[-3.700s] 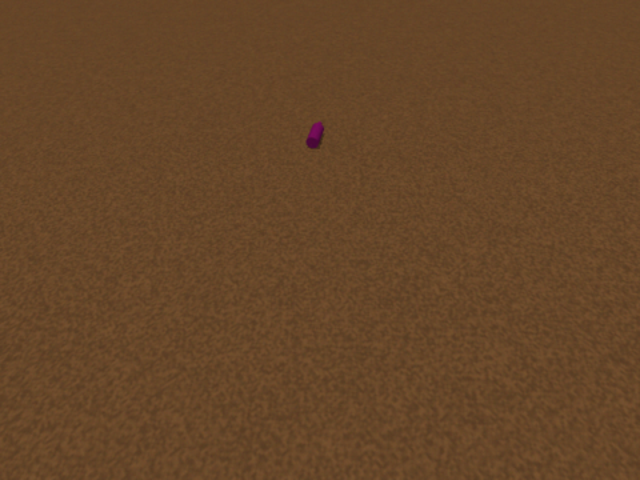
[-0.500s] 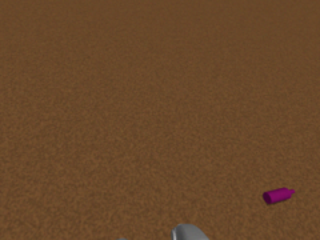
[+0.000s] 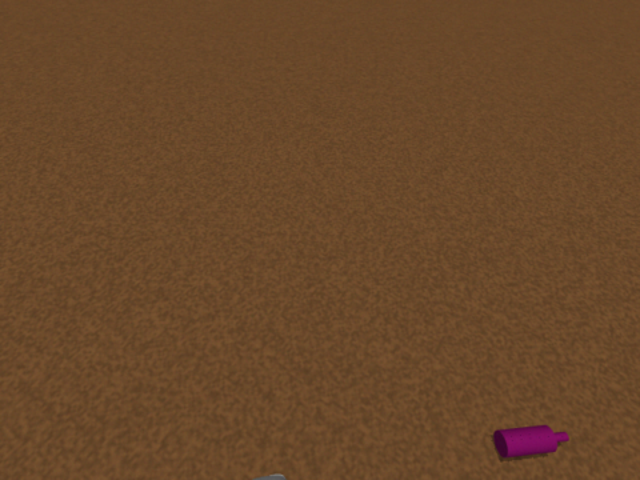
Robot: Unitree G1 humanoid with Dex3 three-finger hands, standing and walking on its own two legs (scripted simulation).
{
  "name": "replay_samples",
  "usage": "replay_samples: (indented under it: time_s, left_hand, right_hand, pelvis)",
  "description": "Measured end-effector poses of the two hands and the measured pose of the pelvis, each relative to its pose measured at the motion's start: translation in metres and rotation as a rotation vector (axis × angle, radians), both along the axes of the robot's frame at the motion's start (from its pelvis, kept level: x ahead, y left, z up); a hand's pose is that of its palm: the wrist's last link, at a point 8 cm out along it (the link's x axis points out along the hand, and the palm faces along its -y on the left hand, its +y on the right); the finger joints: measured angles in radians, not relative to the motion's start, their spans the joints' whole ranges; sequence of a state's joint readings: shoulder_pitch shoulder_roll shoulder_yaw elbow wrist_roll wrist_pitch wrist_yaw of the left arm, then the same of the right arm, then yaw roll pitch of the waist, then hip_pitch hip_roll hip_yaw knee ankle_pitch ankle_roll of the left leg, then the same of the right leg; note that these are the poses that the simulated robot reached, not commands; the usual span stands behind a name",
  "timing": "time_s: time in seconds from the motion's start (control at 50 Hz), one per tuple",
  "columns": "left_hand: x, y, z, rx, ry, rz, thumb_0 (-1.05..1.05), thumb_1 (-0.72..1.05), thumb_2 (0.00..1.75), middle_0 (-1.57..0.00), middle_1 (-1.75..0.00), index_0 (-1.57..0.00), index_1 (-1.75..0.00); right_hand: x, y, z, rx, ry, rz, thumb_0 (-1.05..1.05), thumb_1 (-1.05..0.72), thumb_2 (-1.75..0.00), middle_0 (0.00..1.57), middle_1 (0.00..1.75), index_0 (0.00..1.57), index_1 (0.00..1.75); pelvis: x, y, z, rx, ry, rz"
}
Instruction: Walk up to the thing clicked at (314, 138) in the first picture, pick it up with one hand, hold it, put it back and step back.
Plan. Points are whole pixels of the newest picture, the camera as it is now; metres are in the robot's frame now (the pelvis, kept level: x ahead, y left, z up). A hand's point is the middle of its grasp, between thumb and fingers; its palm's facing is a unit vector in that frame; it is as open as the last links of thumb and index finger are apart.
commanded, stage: walk up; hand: left
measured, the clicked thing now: (533, 440) +0.36 -0.61 -0.71
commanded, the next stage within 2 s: none
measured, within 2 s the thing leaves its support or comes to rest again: neither
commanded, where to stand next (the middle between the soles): +0.01 -0.85 m, yaw +7 degrees
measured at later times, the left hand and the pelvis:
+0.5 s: hand out of the picture +0.10 +0.04 -0.16, palm faces -0.06 -0.92 -0.38, open 7.3 cm; pelvis +0.00 -0.24 -0.02, yaw +1 degrees
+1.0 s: hand out of the picture +0.11 -0.16 -0.17, palm faces -0.06 -0.92 -0.38, open 7.4 cm; pelvis -0.02 -0.47 -0.03, yaw +2 degrees
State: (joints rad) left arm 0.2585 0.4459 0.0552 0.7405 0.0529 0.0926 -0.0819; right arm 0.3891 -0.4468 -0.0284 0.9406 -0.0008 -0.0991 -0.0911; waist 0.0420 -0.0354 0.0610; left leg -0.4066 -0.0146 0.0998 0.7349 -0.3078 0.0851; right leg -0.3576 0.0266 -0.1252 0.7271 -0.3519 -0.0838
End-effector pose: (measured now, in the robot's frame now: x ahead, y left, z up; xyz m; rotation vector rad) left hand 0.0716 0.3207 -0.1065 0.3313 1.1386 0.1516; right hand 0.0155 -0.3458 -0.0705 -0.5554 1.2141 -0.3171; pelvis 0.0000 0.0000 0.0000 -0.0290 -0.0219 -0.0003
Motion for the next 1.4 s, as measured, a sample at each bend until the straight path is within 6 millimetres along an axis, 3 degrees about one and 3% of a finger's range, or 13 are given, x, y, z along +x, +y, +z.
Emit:
replay_samples:
  time_s: [0.12,0.28,0.4,0.46,0.62,0.7,0.76,0.94,1.04,1.08,1.22,1.32,1.4]
  left_hand:
    - [0.005,-0.047,-0.017,-0.025,0.046,-0.024,0.00,0.91,0.90,-0.20,-0.29,-0.20,-0.30]
    - [0.027,-0.108,-0.019,-0.021,0.020,-0.052,0.00,0.91,0.90,-0.20,-0.29,-0.20,-0.30]
    - [0.044,-0.170,-0.019,0.049,-0.031,-0.058,0.00,0.91,0.90,-0.20,-0.29,-0.20,-0.30]
    - [0.036,-0.208,-0.018,0.063,-0.053,-0.042,0.00,0.91,0.90,-0.20,-0.29,-0.20,-0.30]
    - [0.005,-0.285,0.000,0.006,0.010,0.007,0.00,0.90,0.90,-0.20,-0.30,-0.20,-0.30]
    - [0.006,-0.308,-0.011,0.010,0.006,0.020,0.00,0.90,0.90,-0.20,-0.30,-0.20,-0.30]
    - [0.009,-0.331,-0.014,0.007,0.017,0.008,0.00,0.91,0.90,-0.20,-0.30,-0.20,-0.30]
    - [0.025,-0.406,-0.018,0.021,-0.025,-0.023,0.00,0.91,0.90,-0.20,-0.29,-0.20,-0.30]
    - [0.024,-0.464,-0.024,0.069,-0.073,-0.025,0.00,0.91,0.90,-0.20,-0.29,-0.20,-0.30]
    - [0.012,-0.491,-0.025,0.060,-0.072,-0.008,0.00,0.91,0.90,-0.20,-0.29,-0.20,-0.30]
    - [-0.030,-0.563,-0.013,-0.012,0.007,0.035,0.00,0.91,0.90,-0.20,-0.30,-0.20,-0.30]
    - [-0.039,-0.591,-0.022,-0.006,0.009,0.054,0.00,0.90,0.90,-0.20,-0.30,-0.20,-0.30]
    - [-0.044,-0.617,-0.023,-0.007,0.023,0.051,0.00,0.91,0.90,-0.20,-0.30,-0.20,-0.30]
  right_hand:
    - [-0.013,-0.041,0.017,-0.041,0.007,-0.018,0.00,-0.90,-0.89,0.21,0.30,0.21,0.30]
    - [-0.022,-0.138,0.036,-0.121,0.017,-0.024,0.00,-0.90,-0.89,0.21,0.30,0.21,0.30]
    - [-0.016,-0.239,0.018,-0.159,0.024,-0.011,0.00,-0.90,-0.89,0.21,0.30,0.21,0.30]
    - [-0.005,-0.279,-0.001,-0.164,0.045,-0.039,0.00,-0.90,-0.89,0.21,0.30,0.21,0.30]
    - [0.035,-0.286,-0.010,0.000,-0.012,0.016,0.00,-0.91,-0.89,0.20,0.30,0.21,0.30]
    - [0.028,-0.294,-0.011,0.021,-0.002,0.058,0.00,-0.90,-0.89,0.21,0.30,0.21,0.30]
    - [0.017,-0.317,-0.002,0.007,0.002,0.039,0.00,-0.90,-0.89,0.21,0.30,0.21,0.30]
    - [-0.006,-0.444,0.016,-0.113,0.020,0.033,0.00,-0.90,-0.89,0.21,0.30,0.22,0.30]
    - [-0.003,-0.534,-0.002,-0.161,0.031,0.043,0.00,-0.90,-0.89,0.21,0.30,0.21,0.30]
    - [0.003,-0.556,-0.010,-0.164,0.032,0.011,0.00,-0.90,-0.89,0.21,0.30,0.21,0.30]
    - [0.023,-0.564,-0.010,-0.032,-0.018,0.048,0.00,-0.91,-0.89,0.20,0.30,0.21,0.30]
    - [0.004,-0.575,-0.010,0.000,0.008,0.091,0.00,-0.90,-0.89,0.21,0.30,0.21,0.30]
    - [-0.015,-0.611,0.002,-0.025,0.013,0.063,0.00,-0.90,-0.89,0.21,0.30,0.22,0.30]
  pelvis:
    - [-0.002,-0.045,0.002,0.029,-0.019,0.018]
    - [-0.003,-0.119,-0.003,0.017,-0.011,0.008]
    - [-0.001,-0.199,-0.026,0.021,0.005,-0.002]
    - [-0.003,-0.230,-0.032,0.004,-0.007,0.016]
    - [0.003,-0.279,-0.004,0.014,0.001,0.034]
    - [0.005,-0.309,-0.007,0.029,0.004,0.059]
    - [0.001,-0.334,-0.004,0.031,-0.008,0.061]
    - [-0.014,-0.426,-0.016,0.023,-0.006,0.042]
    - [-0.020,-0.493,-0.039,0.002,-0.004,0.043]
    - [-0.023,-0.511,-0.039,0.010,-0.011,0.054]
    - [-0.027,-0.553,-0.011,0.017,-0.003,0.069]
    - [-0.032,-0.588,-0.012,0.030,-0.007,0.091]
    - [-0.041,-0.623,-0.008,0.030,-0.022,0.087]
